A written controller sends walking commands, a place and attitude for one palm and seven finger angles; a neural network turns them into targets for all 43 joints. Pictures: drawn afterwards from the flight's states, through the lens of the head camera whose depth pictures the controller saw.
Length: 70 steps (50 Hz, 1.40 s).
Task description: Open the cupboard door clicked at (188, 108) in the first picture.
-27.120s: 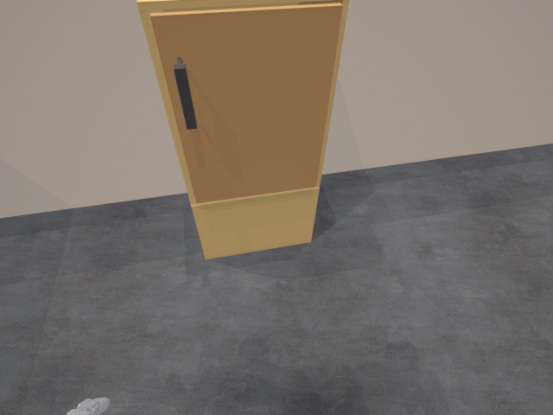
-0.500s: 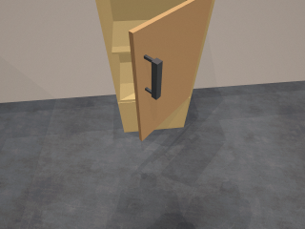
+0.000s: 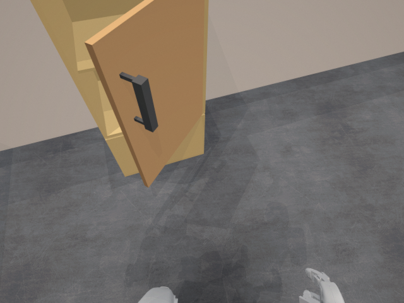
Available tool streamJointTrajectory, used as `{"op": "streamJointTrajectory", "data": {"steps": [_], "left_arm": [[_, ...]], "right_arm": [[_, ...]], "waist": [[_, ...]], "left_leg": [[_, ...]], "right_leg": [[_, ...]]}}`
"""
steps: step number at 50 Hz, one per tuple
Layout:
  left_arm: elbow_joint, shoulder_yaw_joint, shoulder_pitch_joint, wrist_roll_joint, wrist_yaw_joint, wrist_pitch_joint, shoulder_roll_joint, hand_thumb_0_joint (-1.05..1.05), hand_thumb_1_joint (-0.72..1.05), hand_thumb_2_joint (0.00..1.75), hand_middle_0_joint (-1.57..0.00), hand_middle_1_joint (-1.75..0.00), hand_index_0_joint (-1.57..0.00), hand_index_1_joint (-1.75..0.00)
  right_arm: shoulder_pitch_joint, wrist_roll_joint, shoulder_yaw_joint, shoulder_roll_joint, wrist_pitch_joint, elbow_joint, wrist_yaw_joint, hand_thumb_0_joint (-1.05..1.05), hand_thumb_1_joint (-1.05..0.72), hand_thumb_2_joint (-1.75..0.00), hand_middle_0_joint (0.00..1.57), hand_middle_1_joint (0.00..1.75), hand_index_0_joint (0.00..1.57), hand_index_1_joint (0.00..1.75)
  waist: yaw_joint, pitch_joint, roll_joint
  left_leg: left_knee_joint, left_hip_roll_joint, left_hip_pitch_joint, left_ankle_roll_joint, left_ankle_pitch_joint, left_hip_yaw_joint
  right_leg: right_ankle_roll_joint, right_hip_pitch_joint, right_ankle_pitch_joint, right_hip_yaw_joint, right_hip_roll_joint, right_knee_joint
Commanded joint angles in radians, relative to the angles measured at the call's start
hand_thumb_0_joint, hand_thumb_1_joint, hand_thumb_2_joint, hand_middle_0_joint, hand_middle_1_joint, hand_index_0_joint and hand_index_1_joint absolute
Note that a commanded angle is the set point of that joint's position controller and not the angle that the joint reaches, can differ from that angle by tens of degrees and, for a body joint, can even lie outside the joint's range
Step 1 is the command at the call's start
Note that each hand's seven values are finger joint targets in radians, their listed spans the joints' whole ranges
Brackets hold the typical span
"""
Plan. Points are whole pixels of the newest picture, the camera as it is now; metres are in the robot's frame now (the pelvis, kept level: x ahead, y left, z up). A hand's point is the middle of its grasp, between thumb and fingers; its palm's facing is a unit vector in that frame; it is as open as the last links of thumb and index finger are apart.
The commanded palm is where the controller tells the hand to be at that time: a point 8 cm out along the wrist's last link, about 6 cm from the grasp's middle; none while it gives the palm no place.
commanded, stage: walk to a spot facing it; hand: left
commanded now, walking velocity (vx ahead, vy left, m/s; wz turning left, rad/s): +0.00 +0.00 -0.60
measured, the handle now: (139, 103) +0.53 +0.21 +0.04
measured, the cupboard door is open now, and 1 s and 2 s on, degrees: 42 42 42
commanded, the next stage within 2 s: none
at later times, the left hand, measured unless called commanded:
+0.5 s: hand (139, 274) +0.18 +0.17 -0.17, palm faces -0.31 -0.91 -0.29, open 7.4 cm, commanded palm none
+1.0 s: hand (180, 240) +0.26 +0.08 -0.17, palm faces -0.59 -0.77 -0.25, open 7.4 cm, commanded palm none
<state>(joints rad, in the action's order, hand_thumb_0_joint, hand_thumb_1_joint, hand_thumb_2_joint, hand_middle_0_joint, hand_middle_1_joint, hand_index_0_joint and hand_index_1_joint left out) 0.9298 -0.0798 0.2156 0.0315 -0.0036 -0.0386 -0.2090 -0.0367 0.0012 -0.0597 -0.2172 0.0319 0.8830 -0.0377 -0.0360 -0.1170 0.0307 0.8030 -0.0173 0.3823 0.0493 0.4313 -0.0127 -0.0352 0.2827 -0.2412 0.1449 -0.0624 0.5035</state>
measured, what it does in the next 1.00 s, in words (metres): steps on the spot, turning right: left foot, then right foot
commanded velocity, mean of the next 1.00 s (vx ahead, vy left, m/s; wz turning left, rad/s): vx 0.03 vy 0.00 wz -0.60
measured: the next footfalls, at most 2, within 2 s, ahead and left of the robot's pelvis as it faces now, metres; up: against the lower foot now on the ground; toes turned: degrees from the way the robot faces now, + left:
left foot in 0.06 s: +0.04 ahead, +0.16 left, +0.00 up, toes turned -3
right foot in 0.36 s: +0.03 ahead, -0.13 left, +0.00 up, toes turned -17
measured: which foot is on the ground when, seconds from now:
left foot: up 0.00-0.04, down 0.06-0.36, up 0.38-0.66, down 0.68-1.00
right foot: down 0.00-0.06, up 0.08-0.34, down 0.36-0.68, up 0.70-0.98, down 1.00-1.00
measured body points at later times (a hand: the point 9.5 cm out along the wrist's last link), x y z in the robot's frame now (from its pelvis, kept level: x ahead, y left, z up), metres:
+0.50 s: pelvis +0.02 -0.01 -0.01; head +0.09 -0.04 +0.43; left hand +0.20 +0.21 -0.15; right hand -0.01 -0.28 -0.16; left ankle +0.02 +0.14 -0.67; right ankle +0.00 -0.11 -0.74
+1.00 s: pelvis +0.05 -0.02 -0.02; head +0.09 -0.06 +0.43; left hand +0.29 +0.12 -0.15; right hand -0.07 -0.24 -0.16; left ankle +0.10 +0.12 -0.74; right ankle -0.02 -0.11 -0.75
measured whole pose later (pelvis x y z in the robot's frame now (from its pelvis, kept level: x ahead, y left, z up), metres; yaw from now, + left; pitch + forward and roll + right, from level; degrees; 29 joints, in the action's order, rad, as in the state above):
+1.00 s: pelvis +0.05 -0.02 -0.02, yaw -37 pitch +2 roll +0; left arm 0.87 -0.07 0.14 0.03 0.04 -0.04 -0.25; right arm -0.28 0.03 -0.04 -0.21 0.02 0.89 -0.02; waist 0.02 -0.09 -0.02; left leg 0.64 -0.17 0.26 0.06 0.38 0.20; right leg 0.00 0.30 -0.33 -0.08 0.02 0.58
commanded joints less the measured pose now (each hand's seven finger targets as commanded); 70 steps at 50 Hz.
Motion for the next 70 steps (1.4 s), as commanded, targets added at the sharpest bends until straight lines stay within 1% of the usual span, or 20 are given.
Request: {"op": "streamJointTrajectory", "data": {"steps": [1, 3, 4, 8, 16, 18, 21, 31, 32, 34, 35, 39, 47, 49, 51, 56, 65, 66, 68, 70], "left_arm": [[-0.091, -0.048, -0.037, -0.013, -0.008, 0.008, -0.180, 0.00, 0.90, 0.90, -0.20, -0.30, -0.20, -0.30], [-0.137, -0.026, -0.022, -0.018, 0.011, 0.011, -0.104, 0.00, 0.90, 0.90, -0.20, -0.30, -0.20, -0.30], [-0.162, -0.028, -0.042, -0.011, 0.019, 0.017, -0.130, 0.00, 0.90, 0.90, -0.20, -0.30, -0.20, -0.30], [-0.118, -0.028, -0.048, -0.015, 0.037, 0.003, -0.105, 0.00, 0.90, 0.90, -0.20, -0.30, -0.20, -0.30], [-0.105, -0.015, -0.005, -0.015, 0.044, 0.016, -0.118, 0.00, 0.90, 0.90, -0.20, -0.30, -0.20, -0.30], [-0.063, -0.059, 0.139, -0.003, 0.013, 0.034, -0.317, 0.00, 0.90, 0.90, -0.20, -0.30, -0.20, -0.30], [-0.076, -0.048, 0.066, -0.010, -0.019, 0.022, -0.252, 0.00, 0.90, 0.90, -0.20, -0.30, -0.20, -0.30], [-0.120, -0.040, -0.087, -0.008, -0.004, 0.010, -0.215, 0.00, 0.90, 0.90, -0.20, -0.30, -0.20, -0.30], [-0.125, -0.033, -0.104, -0.015, -0.002, 0.007, -0.190, 0.00, 0.90, 0.90, -0.20, -0.30, -0.20, -0.30], [-0.163, -0.011, -0.081, -0.021, 0.013, 0.007, -0.109, 0.00, 0.90, 0.90, -0.20, -0.30, -0.20, -0.30], [-0.171, -0.020, -0.105, -0.012, 0.023, 0.009, -0.133, 0.00, 0.90, 0.90, -0.20, -0.30, -0.20, -0.30], [-0.124, -0.022, -0.082, -0.013, 0.042, 0.000, -0.094, 0.00, 0.90, 0.90, -0.20, -0.30, -0.20, -0.30], [-0.124, -0.009, -0.074, -0.012, 0.044, 0.015, -0.084, 0.00, 0.90, 0.90, -0.20, -0.30, -0.20, -0.30], [-0.073, -0.041, 0.098, 0.002, 0.030, 0.031, -0.221, 0.00, 0.90, 0.90, -0.20, -0.30, -0.20, -0.30], [-0.054, -0.057, 0.170, -0.015, 0.001, 0.035, -0.299, 0.00, 0.90, 0.90, -0.20, -0.30, -0.20, -0.30], [-0.076, -0.034, 0.022, -0.007, 0.002, 0.064, -0.195, 0.00, 0.90, 0.90, -0.20, -0.30, -0.20, -0.30], [-0.042, -0.045, 0.024, -0.011, 0.019, 0.072, -0.205, 0.00, 0.90, 0.90, -0.20, -0.30, -0.20, -0.30], [-0.054, -0.039, -0.008, -0.013, 0.022, 0.072, -0.173, 0.00, 0.90, 0.90, -0.20, -0.30, -0.20, -0.30], [-0.104, -0.014, -0.011, -0.022, 0.038, 0.079, -0.077, 0.00, 0.90, 0.90, -0.20, -0.30, -0.20, -0.30], [-0.101, -0.021, -0.091, -0.001, 0.046, 0.083, -0.097, 0.00, 0.90, 0.90, -0.20, -0.30, -0.20, -0.30]], "right_arm": [[-0.186, 0.000, -0.014, -0.104, -0.034, -0.029, -0.012, 0.00, -0.90, -0.90, 0.20, 0.30, 0.20, 0.30], [-0.221, 0.026, -0.037, -0.260, -0.041, -0.049, -0.018, 0.00, -0.90, -0.90, 0.20, 0.30, 0.20, 0.30], [-0.203, 0.029, -0.032, -0.268, -0.035, -0.082, -0.019, 0.00, -0.90, -0.90, 0.20, 0.30, 0.20, 0.30], [-0.147, 0.035, -0.005, -0.168, -0.038, -0.091, -0.016, 0.00, -0.90, -0.90, 0.20, 0.30, 0.20, 0.30], [-0.196, 0.025, -0.032, -0.218, -0.022, -0.062, 0.002, 0.00, -0.90, -0.90, 0.20, 0.30, 0.20, 0.30], [-0.145, 0.003, -0.007, -0.100, -0.021, -0.122, 0.016, 0.00, -0.90, -0.90, 0.20, 0.30, 0.20, 0.30], [-0.099, 0.004, -0.011, -0.129, -0.014, -0.099, 0.001, 0.00, -0.90, -0.90, 0.20, 0.30, 0.20, 0.30], [-0.240, 0.003, -0.009, -0.087, -0.022, -0.037, 0.006, 0.00, -0.90, -0.90, 0.20, 0.30, 0.20, 0.30], [-0.291, 0.005, -0.012, -0.113, -0.032, -0.021, 0.001, 0.00, -0.90, -0.90, 0.20, 0.30, 0.20, 0.30], [-0.339, 0.027, -0.034, -0.263, -0.045, -0.040, -0.007, 0.00, -0.90, -0.90, 0.20, 0.30, 0.20, 0.30], [-0.313, 0.037, -0.032, -0.273, -0.047, -0.053, -0.012, 0.00, -0.90, -0.90, 0.20, 0.30, 0.20, 0.30], [-0.199, 0.034, -0.005, -0.171, -0.048, -0.081, -0.013, 0.00, -0.90, -0.90, 0.20, 0.30, 0.20, 0.30], [-0.277, 0.030, -0.033, -0.207, -0.029, -0.037, 0.006, 0.00, -0.90, -0.90, 0.20, 0.30, 0.20, 0.30], [-0.220, 0.011, -0.021, -0.134, -0.026, -0.075, 0.024, 0.00, -0.90, -0.90, 0.20, 0.30, 0.20, 0.30], [-0.063, 0.014, -0.010, -0.137, -0.017, -0.137, 0.027, 0.00, -0.90, -0.90, 0.20, 0.30, 0.20, 0.30], [-0.106, 0.021, -0.021, -0.100, -0.028, -0.067, 0.047, 0.00, -0.90, -0.90, 0.20, 0.30, 0.20, 0.30], [-0.155, 0.012, -0.018, -0.103, -0.084, -0.066, 0.037, 0.00, -0.90, -0.90, 0.20, 0.30, 0.20, 0.30], [-0.274, 0.014, -0.024, -0.144, -0.094, -0.026, 0.024, 0.00, -0.90, -0.90, 0.20, 0.30, 0.20, 0.30], [-0.528, 0.046, -0.050, -0.310, -0.101, 0.022, 0.004, 0.00, -0.90, -0.90, 0.20, 0.30, 0.20, 0.30], [-0.415, 0.042, -0.030, -0.228, -0.095, -0.009, 0.012, 0.00, -0.90, -0.90, 0.20, 0.30, 0.20, 0.30]], "waist": [[0.083, 0.188, 0.059], [0.078, 0.179, -0.352], [0.071, 0.137, -0.187], [0.026, 0.143, -0.247], [0.007, 0.165, -0.192], [-0.064, 0.217, 0.326], [-0.041, 0.187, 0.262], [0.073, 0.149, 0.113], [0.102, 0.163, 0.052], [0.100, 0.177, -0.355], [0.097, 0.154, -0.215], [0.032, 0.133, -0.236], [0.058, 0.177, -0.219], [-0.041, 0.228, 0.136], [-0.101, 0.119, 0.254], [0.017, 0.085, 0.110], [0.059, 0.101, 0.104], [0.118, 0.139, 0.017], [0.195, 0.248, -0.380], [0.142, 0.080, -0.202]], "left_leg": [[-0.371, -0.023, -0.279, -0.016, -0.197, -0.002], [-0.533, -0.473, -0.392, -0.215, -0.409, -0.423], [-0.504, -0.512, -0.239, -0.280, -0.398, -0.425], [-0.404, -0.287, -0.289, -0.185, -0.761, -0.055], [-0.214, -0.269, -0.188, -0.087, -0.575, 0.092], [0.235, -0.048, 0.225, 0.023, 0.198, 0.196], [0.389, -0.093, 0.263, 0.016, 0.142, -0.006], [-0.191, -0.003, -0.138, 0.009, -0.126, 0.060], [-0.340, -0.038, -0.258, -0.005, -0.183, 0.030], [-0.549, -0.479, -0.315, -0.201, -0.301, -0.441], [-0.547, -0.500, -0.219, -0.260, -0.325, -0.437], [-0.440, -0.303, -0.251, -0.164, -0.648, -0.036], [-0.310, -0.310, -0.238, -0.101, -0.497, 0.113], [0.022, -0.170, 0.097, -0.007, -0.030, 0.239], [0.334, -0.091, 0.371, 0.012, 0.203, 0.031], [0.220, -0.088, 0.208, 0.031, -0.066, 0.047], [-0.270, 0.000, -0.132, 0.012, -0.163, 0.079], [-0.369, -0.029, -0.347, -0.003, -0.169, 0.061], [-0.569, -0.510, -0.600, -0.196, 0.071, -0.542], [-0.610, -0.479, -0.340, -0.216, 0.132, -0.455]], "right_leg": [[-0.060, 0.052, 0.322, 0.212, 0.161, 0.014], [0.058, 0.329, -0.392, -0.080, -0.010, 0.405], [0.071, 0.294, -0.377, -0.072, 0.055, 0.533], [0.093, 0.300, -0.250, -0.126, 0.079, 0.659], [0.039, -0.103, 0.007, -0.249, 0.051, 0.014], [-0.137, -0.399, 0.594, 0.289, 0.448, -0.137], [-0.206, -0.293, 0.544, 0.223, 0.374, -0.082], [-0.103, 0.031, 0.236, 0.179, 0.223, -0.060], [-0.058, 0.117, 0.162, 0.147, 0.181, -0.001], [0.057, 0.304, -0.397, -0.108, -0.002, 0.438], [0.060, 0.296, -0.382, -0.076, 0.042, 0.598], [0.093, 0.288, -0.229, -0.146, 0.093, 0.652], [0.048, -0.027, -0.105, -0.277, 0.049, 0.064], [-0.055, -0.381, -0.061, 0.050, 0.280, -0.178], [-0.212, -0.303, -0.191, 0.394, 0.457, -0.282], [-0.153, -0.135, -0.034, 0.140, 0.286, -0.255], [-0.124, -0.035, 0.013, 0.162, 0.220, -0.126], [-0.081, 0.085, 0.019, 0.110, 0.158, -0.008], [0.007, 0.434, -0.378, -0.121, -0.018, 0.593], [0.007, 0.481, -0.242, -0.088, 0.101, 0.793]]}}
